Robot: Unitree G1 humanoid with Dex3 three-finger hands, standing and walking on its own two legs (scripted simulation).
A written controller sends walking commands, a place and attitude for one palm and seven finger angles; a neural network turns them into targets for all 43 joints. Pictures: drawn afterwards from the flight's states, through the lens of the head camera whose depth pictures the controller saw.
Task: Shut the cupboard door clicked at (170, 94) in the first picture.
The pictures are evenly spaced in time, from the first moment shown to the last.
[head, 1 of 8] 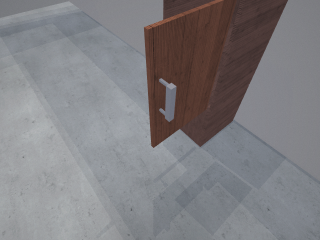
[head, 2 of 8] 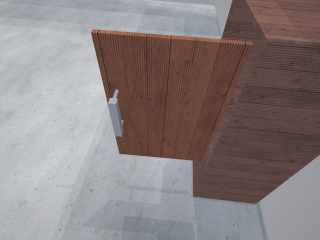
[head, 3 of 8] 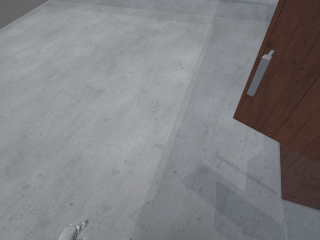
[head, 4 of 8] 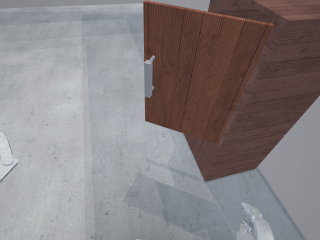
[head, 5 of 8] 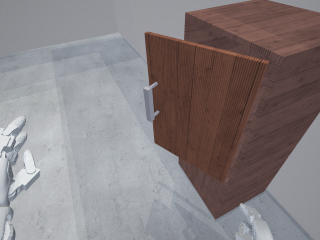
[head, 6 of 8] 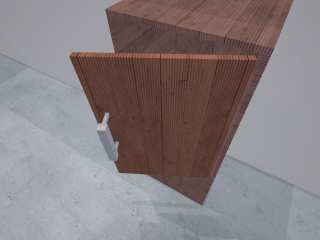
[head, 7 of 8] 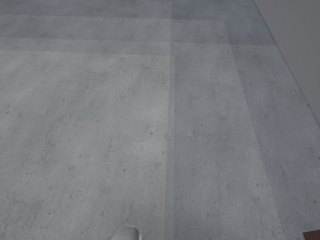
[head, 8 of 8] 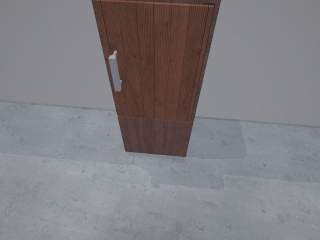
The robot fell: no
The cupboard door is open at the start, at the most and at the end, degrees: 91 91 0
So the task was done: yes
